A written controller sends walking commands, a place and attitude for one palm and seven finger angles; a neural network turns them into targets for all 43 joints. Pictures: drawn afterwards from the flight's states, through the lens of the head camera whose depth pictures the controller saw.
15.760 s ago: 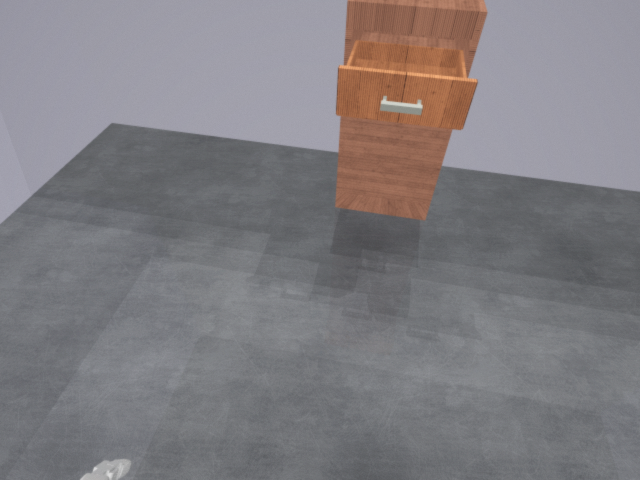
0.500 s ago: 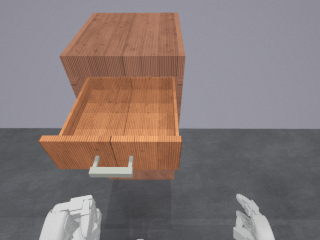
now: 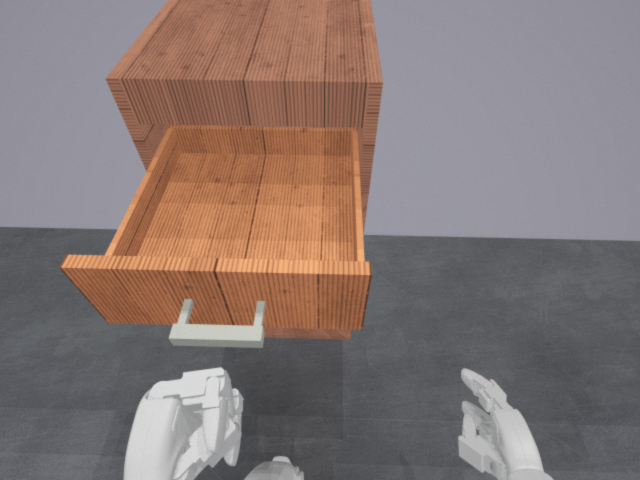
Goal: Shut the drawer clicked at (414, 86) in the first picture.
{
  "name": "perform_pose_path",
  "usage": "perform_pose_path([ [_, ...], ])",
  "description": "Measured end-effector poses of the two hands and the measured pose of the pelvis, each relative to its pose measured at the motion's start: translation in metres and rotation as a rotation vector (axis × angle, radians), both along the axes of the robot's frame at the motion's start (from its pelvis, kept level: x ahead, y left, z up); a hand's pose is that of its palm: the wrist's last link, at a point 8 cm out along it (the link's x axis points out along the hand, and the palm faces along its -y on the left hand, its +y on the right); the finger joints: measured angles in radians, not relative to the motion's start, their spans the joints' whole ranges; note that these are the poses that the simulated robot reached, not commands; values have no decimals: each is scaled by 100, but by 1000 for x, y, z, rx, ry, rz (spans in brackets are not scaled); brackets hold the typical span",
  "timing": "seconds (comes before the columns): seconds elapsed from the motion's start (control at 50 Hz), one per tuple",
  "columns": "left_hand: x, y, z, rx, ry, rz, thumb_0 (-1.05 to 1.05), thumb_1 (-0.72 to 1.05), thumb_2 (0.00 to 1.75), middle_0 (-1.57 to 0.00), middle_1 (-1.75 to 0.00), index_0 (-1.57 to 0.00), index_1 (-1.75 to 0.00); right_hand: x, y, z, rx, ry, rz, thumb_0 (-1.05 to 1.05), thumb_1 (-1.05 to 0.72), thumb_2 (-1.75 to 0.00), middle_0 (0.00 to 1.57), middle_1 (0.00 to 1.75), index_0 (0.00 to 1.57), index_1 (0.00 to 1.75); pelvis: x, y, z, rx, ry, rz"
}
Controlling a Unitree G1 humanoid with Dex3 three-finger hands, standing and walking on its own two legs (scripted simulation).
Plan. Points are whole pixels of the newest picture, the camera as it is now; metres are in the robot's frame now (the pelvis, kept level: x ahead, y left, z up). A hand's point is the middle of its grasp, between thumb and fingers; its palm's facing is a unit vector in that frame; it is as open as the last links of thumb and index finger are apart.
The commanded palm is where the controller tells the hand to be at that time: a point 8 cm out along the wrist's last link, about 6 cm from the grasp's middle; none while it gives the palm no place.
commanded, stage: bring the fist close to the handle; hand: left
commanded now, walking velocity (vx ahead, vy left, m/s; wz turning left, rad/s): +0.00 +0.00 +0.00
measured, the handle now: (221, 321) +0.31 +0.15 +0.03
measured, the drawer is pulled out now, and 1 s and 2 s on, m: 0.30 0.30 0.23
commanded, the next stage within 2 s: push the drawer shut in 0.98 s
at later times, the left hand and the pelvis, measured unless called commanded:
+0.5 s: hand (249, 418) +0.20 +0.09 +0.03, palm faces -0.02 -1.00 +0.00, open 3.3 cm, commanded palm +0.18 +0.15 +0.03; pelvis +0.00 -0.01 -0.02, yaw -1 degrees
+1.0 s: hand (239, 402) +0.21 +0.11 +0.04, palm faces +0.04 -1.00 +0.05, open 3.3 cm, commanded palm +0.18 +0.15 +0.03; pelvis +0.00 +0.00 -0.02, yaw -1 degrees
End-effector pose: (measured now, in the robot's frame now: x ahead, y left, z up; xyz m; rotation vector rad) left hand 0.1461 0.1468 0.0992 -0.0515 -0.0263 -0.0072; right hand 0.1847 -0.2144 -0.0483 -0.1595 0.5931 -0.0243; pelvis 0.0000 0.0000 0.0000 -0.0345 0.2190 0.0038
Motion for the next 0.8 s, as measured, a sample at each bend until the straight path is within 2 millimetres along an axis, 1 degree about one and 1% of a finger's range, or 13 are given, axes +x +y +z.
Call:
perform_pose_path([
  [0.06, 5, -8, -21, 27, 90, -58, 2, 90, 90, -140, -160, -140, -160, -5, -4, -5, -3, 36, -19, 1, -90, -90, 20, 30, 20, 30, 1, -2, -1, 7, 7, -8],
  [0.12, 7, -3, -37, 49, 160, -44, 2, 90, 90, -140, -160, -140, -160, -10, -8, -8, -9, 65, -35, 1, -90, -90, 20, 30, 20, 30, 3, -4, -1, 11, 15, -15],
  [0.16, 9, 5, -38, 51, 156, 2, 2, 89, 90, -140, -160, -140, -160, -13, -11, -11, -14, 77, -42, 1, -90, -90, 20, 30, 20, 30, 4, -6, -2, 11, 21, -17],
  [0.24, 14, 17, -27, 37, 51, 82, 2, 90, 90, -140, -160, -140, -160, -14, -16, -18, -24, 89, -38, 1, -90, -90, 20, 30, 20, 30, 5, -8, -5, 5, 37, -11],
  [0.28, 18, 14, -24, 23, 6, 77, 2, 90, 90, -140, -160, -140, -160, -14, -18, -22, -29, 91, -32, 1, -90, -90, 20, 30, 20, 30, 4, -8, -8, 2, 46, -7],
  [0.32, 22, 6, -30, 10, 1, 41, 2, 90, 90, -140, -160, -140, -160, -13, -19, -25, -33, 94, -30, 1, -90, -90, 20, 30, 20, 30, 3, -7, -11, 2, 55, -6],
  [0.4, 25, -12, -56, 18, 93, -54, 2, 90, 90, -140, -160, -140, -160, -13, -21, -30, -39, 107, -37, 1, -90, -90, 20, 30, 20, 30, 0, -7, -15, 8, 70, -13],
  [0.46, 27, -9, -70, 44, 139, -56, 2, 90, 90, -140, -160, -140, -160, -13, -21, -33, -43, 115, -43, 1, -90, -90, 20, 30, 20, 30, -1, -8, -18, 11, 79, -20],
  [0.5, 30, 2, -71, 57, 122, -10, 2, 89, 90, -140, -160, -140, -160, -13, -20, -35, -44, 118, -41, 1, -90, -90, 20, 30, 20, 30, -1, -9, -20, 10, 83, -20],
  [0.58, 39, 17, -61, 42, 19, 82, 2, 90, 90, -140, -160, -140, -160, -12, -16, -42, -41, 122, -19, 1, -90, -90, 20, 30, 20, 30, -2, -9, -24, 0, 95, -11],
  [0.64, 46, 10, -60, 17, -18, 59, 2, 90, 90, -140, -160, -140, -160, -12, -14, -47, -38, 130, -7, 1, -90, -90, 20, 30, 20, 30, -3, -7, -27, -5, 105, -7],
  [0.74, 47, -13, -75, 19, 89, -69, 2, 90, 90, -140, -160, -140, -160, -16, -11, -46, -30, 151, -25, 1, -90, -90, 20, 30, 20, 30, -2, -3, -25, 0, 103, -15],
  [0.8, 44, -9, -77, 37, 131, -55, 2, 90, 90, -140, -160, -140, -160, -18, -9, -42, -28, 158, -40, 1, -90, -90, 20, 30, 20, 30, 0, -3, -22, 3, 98, -22],
])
